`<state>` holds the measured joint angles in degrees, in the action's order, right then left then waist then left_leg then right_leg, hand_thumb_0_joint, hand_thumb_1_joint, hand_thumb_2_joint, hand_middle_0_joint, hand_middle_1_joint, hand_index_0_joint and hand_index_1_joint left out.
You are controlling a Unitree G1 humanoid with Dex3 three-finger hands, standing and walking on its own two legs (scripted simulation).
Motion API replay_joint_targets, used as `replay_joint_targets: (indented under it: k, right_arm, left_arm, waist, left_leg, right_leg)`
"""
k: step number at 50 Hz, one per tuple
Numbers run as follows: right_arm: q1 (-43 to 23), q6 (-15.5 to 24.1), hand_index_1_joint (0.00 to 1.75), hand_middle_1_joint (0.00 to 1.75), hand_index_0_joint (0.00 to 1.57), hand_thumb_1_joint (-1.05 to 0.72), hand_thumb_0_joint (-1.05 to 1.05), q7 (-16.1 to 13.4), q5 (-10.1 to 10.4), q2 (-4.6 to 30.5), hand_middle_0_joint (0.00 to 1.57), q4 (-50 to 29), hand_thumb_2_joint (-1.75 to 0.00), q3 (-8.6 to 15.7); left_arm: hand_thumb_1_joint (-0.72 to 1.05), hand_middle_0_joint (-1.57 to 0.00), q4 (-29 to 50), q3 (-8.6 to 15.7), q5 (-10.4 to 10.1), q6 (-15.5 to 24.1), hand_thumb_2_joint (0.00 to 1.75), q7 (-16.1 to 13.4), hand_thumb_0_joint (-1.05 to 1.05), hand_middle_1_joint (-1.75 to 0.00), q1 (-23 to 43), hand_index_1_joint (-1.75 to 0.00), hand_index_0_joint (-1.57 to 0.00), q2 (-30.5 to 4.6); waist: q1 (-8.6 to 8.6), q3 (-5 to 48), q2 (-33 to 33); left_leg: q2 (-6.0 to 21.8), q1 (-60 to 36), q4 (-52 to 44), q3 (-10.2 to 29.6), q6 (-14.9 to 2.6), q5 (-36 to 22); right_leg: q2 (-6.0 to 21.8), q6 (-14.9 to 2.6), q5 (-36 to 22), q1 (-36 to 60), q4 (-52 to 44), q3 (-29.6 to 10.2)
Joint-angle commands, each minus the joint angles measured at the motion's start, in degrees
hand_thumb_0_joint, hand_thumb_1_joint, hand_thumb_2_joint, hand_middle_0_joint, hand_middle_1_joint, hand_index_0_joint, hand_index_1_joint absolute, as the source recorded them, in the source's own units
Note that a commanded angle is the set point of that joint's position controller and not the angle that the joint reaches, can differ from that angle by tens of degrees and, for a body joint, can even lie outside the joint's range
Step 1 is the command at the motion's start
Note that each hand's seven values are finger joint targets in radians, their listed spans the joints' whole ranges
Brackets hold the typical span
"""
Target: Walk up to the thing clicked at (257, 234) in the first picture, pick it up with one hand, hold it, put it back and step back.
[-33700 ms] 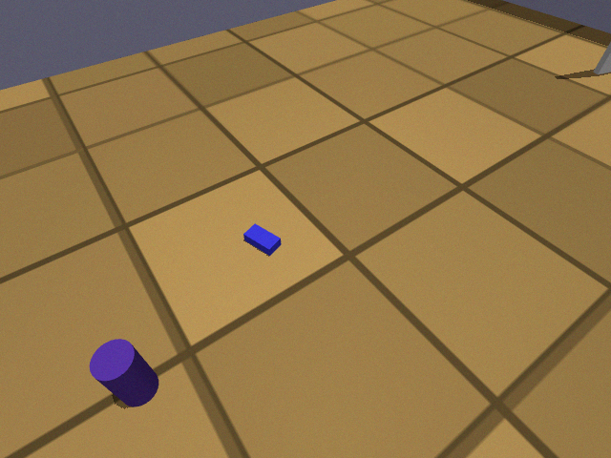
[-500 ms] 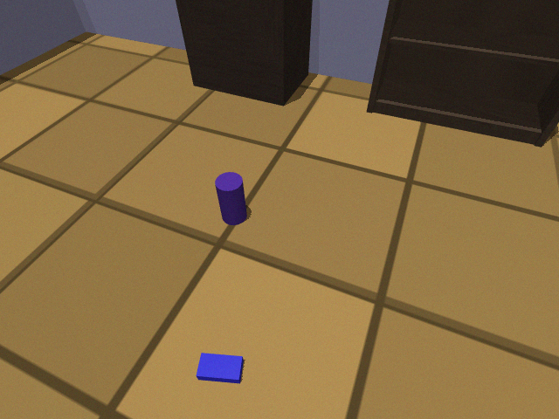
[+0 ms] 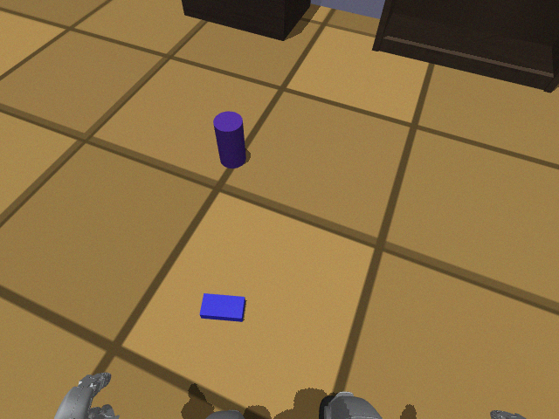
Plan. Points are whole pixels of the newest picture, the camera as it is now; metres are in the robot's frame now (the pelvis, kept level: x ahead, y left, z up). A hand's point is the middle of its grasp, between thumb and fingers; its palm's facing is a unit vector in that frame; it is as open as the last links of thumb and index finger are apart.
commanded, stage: walk up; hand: left
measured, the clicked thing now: (223, 307) +0.49 +0.20 -0.74
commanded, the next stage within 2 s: none
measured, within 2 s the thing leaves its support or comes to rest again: neither
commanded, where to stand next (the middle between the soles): +0.10 -0.03 m, yaw -2 degrees
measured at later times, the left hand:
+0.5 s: hand out of the picture +0.01 +0.25 -0.15, palm faces -0.11 -0.91 -0.40, open 7.4 cm
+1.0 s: hand out of the picture -0.16 +0.24 -0.15, palm faces -0.02 -0.95 -0.32, open 7.4 cm
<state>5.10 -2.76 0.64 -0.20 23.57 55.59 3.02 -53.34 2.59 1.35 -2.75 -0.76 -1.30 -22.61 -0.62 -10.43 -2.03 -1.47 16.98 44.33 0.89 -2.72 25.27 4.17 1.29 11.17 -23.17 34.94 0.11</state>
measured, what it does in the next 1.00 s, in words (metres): walks backwards: right foot, then left foot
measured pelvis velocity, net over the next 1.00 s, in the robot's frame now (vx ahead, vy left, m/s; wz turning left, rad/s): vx -0.26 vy -0.02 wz -0.04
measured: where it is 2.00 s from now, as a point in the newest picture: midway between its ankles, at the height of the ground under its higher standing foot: outside the picture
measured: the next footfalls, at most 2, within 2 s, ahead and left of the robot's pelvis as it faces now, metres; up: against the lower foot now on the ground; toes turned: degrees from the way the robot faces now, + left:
right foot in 0.42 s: -0.08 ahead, -0.12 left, +0.00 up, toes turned -1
left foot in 0.78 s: -0.16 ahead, +0.11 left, +0.00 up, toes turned -2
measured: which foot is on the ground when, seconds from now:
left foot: down 0.00-0.46, up 0.48-0.76, down 0.78-1.00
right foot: down 0.00-0.02, up 0.04-0.40, down 0.42-0.80, up 0.82-1.00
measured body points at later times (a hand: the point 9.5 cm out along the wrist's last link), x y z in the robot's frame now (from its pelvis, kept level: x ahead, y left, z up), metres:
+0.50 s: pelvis -0.11 -0.01 +0.00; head -0.03 -0.02 +0.44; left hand +0.02 +0.30 -0.12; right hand -0.02 -0.33 -0.13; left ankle -0.05 +0.12 -0.71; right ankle -0.12 -0.12 -0.72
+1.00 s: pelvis -0.26 -0.02 +0.01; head -0.21 +0.01 +0.45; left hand -0.16 +0.29 -0.13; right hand -0.16 -0.34 -0.09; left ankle -0.20 +0.11 -0.72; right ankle -0.31 -0.17 -0.64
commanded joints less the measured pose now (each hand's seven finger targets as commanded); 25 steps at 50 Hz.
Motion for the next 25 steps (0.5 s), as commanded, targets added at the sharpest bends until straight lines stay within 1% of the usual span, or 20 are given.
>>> replay_joint_targets:
  k: [1, 2, 3, 4, 5, 6, 7, 8, 10, 12, 14, 15, 16, 18, 20, 21, 22, 23, 24, 25]
  right_arm:
    - [6.9, 1.5, 0.3, 0.3, 0.2, -0.9, 0.0, -1.3, -1.7, 15.9, 0.2, -2.3, -0.9, 4.8]
    - [6.2, 1.7, 0.3, 0.3, 0.2, -0.9, 0.0, -1.6, -2.5, 16.1, 0.2, -3.6, -0.9, 5.0]
    - [6.0, 1.7, 0.3, 0.3, 0.2, -0.9, 0.0, -1.8, -2.2, 15.3, 0.2, -4.1, -0.9, 4.7]
    - [4.5, 1.6, 0.3, 0.3, 0.2, -0.9, 0.0, -1.9, -2.0, 18.0, 0.2, -5.8, -0.9, 5.0]
    - [2.6, 1.7, 0.3, 0.3, 0.2, -0.9, 0.0, -2.3, -1.9, 17.0, 0.2, -6.4, -0.9, 5.2]
    - [0.4, 1.9, 0.3, 0.3, 0.2, -0.9, 0.0, -2.7, -2.1, 15.8, 0.2, -7.3, -0.9, 4.9]
    - [-1.2, 2.1, 0.3, 0.3, 0.2, -0.9, 0.0, -3.1, -2.4, 14.4, 0.2, -7.8, -0.9, 4.4]
    - [-0.8, 2.3, 0.3, 0.3, 0.2, -0.9, 0.0, -3.3, -2.0, 13.3, 0.2, -8.5, -0.9, 4.0]
    - [4.4, 2.5, 0.3, 0.3, 0.2, -0.9, 0.0, -3.7, -1.4, 12.2, 0.2, -7.7, -0.9, 4.1]
    - [6.7, 2.5, 0.3, 0.3, 0.2, -0.9, 0.0, -4.0, -1.0, 12.2, 0.2, -7.6, -0.9, 4.4]
    - [7.7, 2.6, 0.3, 0.3, 0.2, -0.9, 0.0, -4.1, -0.9, 13.0, 0.2, -8.2, -0.9, 4.6]
    - [7.6, 2.6, 0.3, 0.3, 0.2, -0.9, 0.0, -4.1, -1.0, 13.4, 0.2, -8.7, -0.9, 4.6]
    - [7.6, 2.5, 0.3, 0.3, 0.2, -0.9, 0.0, -4.0, -1.1, 13.4, 0.2, -9.0, -0.9, 4.7]
    - [5.5, 2.3, 0.3, 0.3, 0.2, -0.9, 0.0, -3.7, -1.0, 13.7, 0.2, -10.1, -0.9, 4.6]
    - [2.8, 1.8, 0.3, 0.3, 0.2, -0.9, 0.0, -3.3, -0.8, 13.9, 0.2, -11.1, -0.9, 4.4]
    - [1.8, 1.5, 0.3, 0.3, 0.2, -0.9, 0.0, -3.1, -0.4, 13.0, 0.2, -11.4, -0.9, 4.0]
    - [1.5, 1.6, 0.3, 0.3, 0.2, -0.9, 0.0, -3.0, 0.0, 11.2, 0.2, -12.0, -0.9, 3.4]
    - [1.7, 1.6, 0.3, 0.3, 0.2, -0.9, 0.0, -3.0, 0.4, 8.8, 0.2, -12.5, -0.9, 2.5]
    - [0.1, 1.1, 0.3, 0.3, 0.2, -0.9, 0.0, -4.1, 0.4, 9.0, 0.2, -12.3, -0.9, 3.0]
    - [2.1, 1.1, 0.3, 0.3, 0.2, -0.9, 0.0, -4.2, 0.5, 10.5, 0.2, -11.3, -0.9, 3.6]
  left_arm:
    - [0.9, -0.2, 7.8, 2.3, -0.8, 0.3, 0.9, -1.1, 0.0, -0.3, 1.9, -0.3, -0.2, -8.8]
    - [0.9, -0.2, 7.3, 2.6, -0.6, -0.4, 0.9, -1.4, 0.0, -0.3, 0.5, -0.3, -0.2, -8.6]
    - [0.9, -0.2, 7.2, 2.7, -0.5, -0.8, 0.9, -1.4, 0.0, -0.3, -1.8, -0.3, -0.2, -8.8]
    - [0.9, -0.2, 7.4, 2.6, -0.3, -0.7, 0.9, -1.8, 0.0, -0.3, -1.5, -0.3, -0.2, -8.4]
    - [0.9, -0.2, 6.9, 3.4, 0.1, -0.7, 0.9, -2.0, 0.0, -0.3, -0.4, -0.3, -0.2, -9.9]
    - [0.9, -0.2, 6.3, 3.7, -0.2, -0.8, 0.9, -1.9, 0.0, -0.3, -0.3, -0.3, -0.2, -10.8]
    - [0.9, -0.2, 6.0, 3.8, -0.7, -0.9, 0.9, -1.6, 0.0, -0.3, -3.1, -0.3, -0.2, -10.9]
    - [0.9, -0.2, 6.3, 3.9, -0.8, -0.9, 0.9, -1.3, 0.0, -0.3, -4.0, -0.3, -0.2, -10.7]
    - [0.9, -0.2, 7.6, 4.2, -0.1, -0.5, 0.9, -1.0, 0.0, -0.3, -3.9, -0.3, -0.2, -10.0]
    - [0.9, -0.2, 8.8, 4.3, 0.3, -0.3, 0.9, -0.9, 0.0, -0.3, -2.8, -0.3, -0.2, -9.5]
    - [0.9, -0.2, 9.7, 4.4, 0.3, -0.1, 0.9, -0.7, 0.0, -0.3, -2.4, -0.3, -0.2, -9.4]
    - [0.9, -0.2, 9.9, 4.3, 0.2, 0.0, 0.9, -0.6, 0.0, -0.3, -3.6, -0.3, -0.2, -9.2]
    - [0.9, -0.2, 10.0, 4.3, 0.3, 0.1, 0.9, -0.5, 0.0, -0.3, -3.5, -0.3, -0.2, -9.1]
    - [0.9, -0.2, 9.2, 4.6, 0.3, 0.3, 0.9, -0.1, 0.0, -0.3, -6.3, -0.3, -0.2, -9.0]
    - [0.9, -0.2, 7.3, 5.0, 0.6, 0.5, 0.9, 0.1, 0.0, -0.3, -10.7, -0.3, -0.2, -8.2]
    - [0.9, -0.2, 6.8, 5.1, 0.8, 0.7, 0.9, 0.1, 0.0, -0.3, -12.3, -0.3, -0.2, -8.6]
    - [0.9, -0.2, 7.2, 5.8, 1.3, 1.1, 0.9, 0.0, 0.0, -0.3, -12.5, -0.3, -0.2, -11.5]
    - [0.9, -0.2, 8.4, 6.9, 1.2, 1.2, 0.9, 0.2, 0.0, -0.3, -10.8, -0.3, -0.2, -15.4]
    - [0.9, -0.2, 10.0, 7.0, 1.0, 1.1, 0.9, 0.3, 0.0, -0.3, -7.5, -0.3, -0.2, -18.8]
    - [0.9, -0.2, 11.2, 6.8, 0.7, 1.3, 0.9, 0.1, 0.0, -0.3, -6.1, -0.3, -0.2, -17.4]
  waist:
    - [-1.53, 13.7, 16.2]
    - [-0.67, 13.6, 12.6]
    - [0.25, 13.7, 8.2]
    - [-1.2, 14.0, 14.2]
    - [-0.89, 12.5, 12.1]
    - [-0.07, 11.6, 12.4]
    - [1.95, 10.8, 10.5]
    - [2.52, 10.2, 10.1]
    - [0.86, 11.9, 8.9]
    - [-0.82, 12.6, 8.4]
    - [-1.96, 12.9, 8.8]
    - [-1.79, 13.8, 9.1]
    - [-2.02, 14.5, 9.5]
    - [-0.89, 16.6, 10.8]
    - [1.63, 17.3, 11.0]
    - [2.44, 18.0, 9.1]
    - [2.52, 18.0, 4.3]
    - [2.2, 15.7, -7.6]
    - [3.97, 13.8, -15.1]
    - [2.72, 10.4, -12.0]
  left_leg:
    - [14.5, -9.6, -21.8, 19.1, -3.72, -41.8]
    - [18.5, -10.8, -20.1, 21.2, -7.73, -49.6]
    - [19.2, -9.5, -17.8, 17.4, -9.27, -55.7]
    - [23.3, -6.9, -20.0, 23.0, -12.45, -52.0]
    - [22.8, -5.2, -20.2, 22.1, -12.63, -47.7]
    - [21.4, -4.8, -19.4, 20.1, -12.28, -46.0]
    - [18.0, -7.5, -17.2, 15.4, -10.67, -47.0]
    - [16.7, -9.5, -15.7, 13.6, -9.92, -47.8]
    - [15.3, -17.5, -13.3, 13.7, -8.63, -52.1]
    - [15.7, -20.7, -13.1, 14.1, -9.07, -51.0]
    - [16.7, -20.4, -13.3, 14.0, -10.32, -48.8]
    - [17.2, -20.6, -12.8, 13.7, -10.77, -48.1]
    - [16.7, -19.5, -12.5, 13.0, -10.31, -46.8]
    - [15.8, -16.3, -11.4, 11.5, -9.35, -42.2]
    - [15.0, -10.3, -9.2, 10.2, -7.27, -38.4]
    - [13.2, -7.6, -6.5, 8.5, -5.37, -34.3]
    - [9.9, 0.3, -3.7, 7.5, -2.2, -25.6]
    - [0.9, 9.9, 5.2, 3.2, 1.18, -8.2]
    - [-3.2, 7.8, 19.2, 3.1, 2.32, 13.8]
    - [-1.4, 6.2, 24.8, 6.5, 2.64, 14.5]
  right_leg:
    - [-7.1, -3.37, 3.7, -3.4, 17.1, -2.2]
    - [-10.2, -3.08, 22.1, -6.8, 22.8, -6.5]
    - [-9.8, -3.01, 23.6, -5.4, 28.2, -8.1]
    - [-11.0, -2.67, 26.4, -6.2, 32.0, -10.6]
    - [-10.4, -2.49, 24.3, -6.0, 34.4, -12.4]
    - [-9.9, -2.06, 22.5, -6.1, 37.2, -12.4]
    - [-10.2, -1.86, 19.3, -8.0, 37.1, -12.7]
    - [-10.0, -1.88, 18.0, -9.0, 37.6, -12.1]
    - [-9.9, -0.99, 17.5, -10.5, 32.3, -10.7]
    - [-9.3, -0.03, 17.7, -9.7, 26.2, -9.6]
    - [-8.2, 0.3, 18.0, -7.5, 20.5, -8.1]
    - [-7.3, 0.24, 17.9, -6.0, 16.9, -7.0]
    - [-6.6, -0.22, 17.4, -3.8, 13.4, -5.8]
    - [-5.9, -1.08, 15.4, 2.3, 6.0, -3.1]
    - [-5.8, -2.41, 5.9, 10.5, -5.3, -1.4]
    - [-5.0, -3.17, -1.2, 14.5, -10.9, -2.1]
    - [0.3, -4.99, -10.7, 18.7, -9.2, -10.4]
    - [8.8, -10.09, -19.1, 20.0, -9.8, -22.3]
    - [18.5, -20.01, -27.2, 9.0, -12.3, -30.8]
    - [18.7, -20.66, -27.0, 3.9, -12.7, -30.6]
